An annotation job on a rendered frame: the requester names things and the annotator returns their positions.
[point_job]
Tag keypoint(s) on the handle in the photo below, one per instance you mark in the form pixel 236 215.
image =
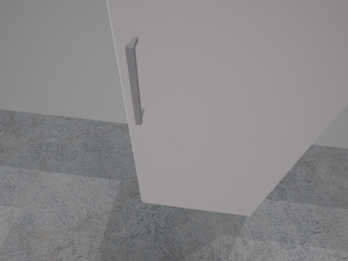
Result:
pixel 133 78

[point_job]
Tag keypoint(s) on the fridge door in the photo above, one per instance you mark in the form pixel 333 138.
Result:
pixel 234 92

